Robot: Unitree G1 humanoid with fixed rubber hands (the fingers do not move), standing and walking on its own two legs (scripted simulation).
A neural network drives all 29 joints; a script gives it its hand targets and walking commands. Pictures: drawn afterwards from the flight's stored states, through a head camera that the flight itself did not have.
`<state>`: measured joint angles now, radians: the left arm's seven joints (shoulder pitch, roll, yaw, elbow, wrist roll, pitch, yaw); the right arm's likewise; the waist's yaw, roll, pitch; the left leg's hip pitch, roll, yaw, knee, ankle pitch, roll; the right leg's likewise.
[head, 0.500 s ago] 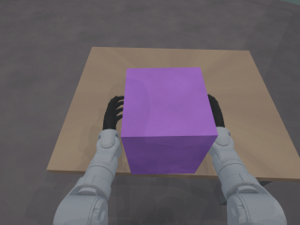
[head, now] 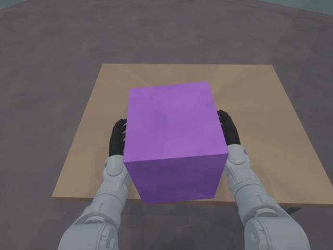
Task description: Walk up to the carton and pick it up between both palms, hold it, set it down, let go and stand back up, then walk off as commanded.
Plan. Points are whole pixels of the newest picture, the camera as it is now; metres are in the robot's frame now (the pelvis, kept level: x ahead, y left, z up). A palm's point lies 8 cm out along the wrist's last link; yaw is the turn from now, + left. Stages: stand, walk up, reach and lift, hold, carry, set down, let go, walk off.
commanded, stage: reach and lift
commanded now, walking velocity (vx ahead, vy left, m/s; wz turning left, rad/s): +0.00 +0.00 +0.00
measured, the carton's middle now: (174, 146) +0.39 -0.02 +0.01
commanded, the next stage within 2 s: none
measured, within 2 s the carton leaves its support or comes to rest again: neither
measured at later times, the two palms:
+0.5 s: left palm (118, 150) +0.38 +0.13 +0.03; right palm (230, 140) +0.37 -0.16 +0.04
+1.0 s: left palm (112, 145) +0.37 +0.13 +0.05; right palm (231, 135) +0.37 -0.16 +0.07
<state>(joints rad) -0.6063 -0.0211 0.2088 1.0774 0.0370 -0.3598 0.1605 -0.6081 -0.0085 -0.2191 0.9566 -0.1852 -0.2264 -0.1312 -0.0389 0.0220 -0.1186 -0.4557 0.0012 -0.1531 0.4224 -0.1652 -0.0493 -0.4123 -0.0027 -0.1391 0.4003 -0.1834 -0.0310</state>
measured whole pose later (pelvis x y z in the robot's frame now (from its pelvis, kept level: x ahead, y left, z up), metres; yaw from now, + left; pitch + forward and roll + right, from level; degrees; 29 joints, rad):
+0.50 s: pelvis +0.00 +0.00 +0.00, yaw +0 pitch +11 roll -1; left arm -0.61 -0.02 0.21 1.08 0.04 -0.36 0.16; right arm -0.61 0.00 -0.23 0.96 -0.20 -0.23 -0.13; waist -0.04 0.02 -0.12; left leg -0.45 0.00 -0.15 0.42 -0.17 -0.05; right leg -0.41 0.00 -0.14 0.40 -0.18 -0.03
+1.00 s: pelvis +0.00 +0.00 +0.00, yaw +0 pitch +9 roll -1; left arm -0.60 -0.02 0.21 1.02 0.04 -0.37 0.15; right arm -0.61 0.00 -0.23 0.98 -0.20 -0.32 -0.16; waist -0.04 -0.01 -0.14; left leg -0.43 0.00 -0.15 0.44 -0.17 -0.05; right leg -0.38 0.00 -0.14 0.40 -0.18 -0.03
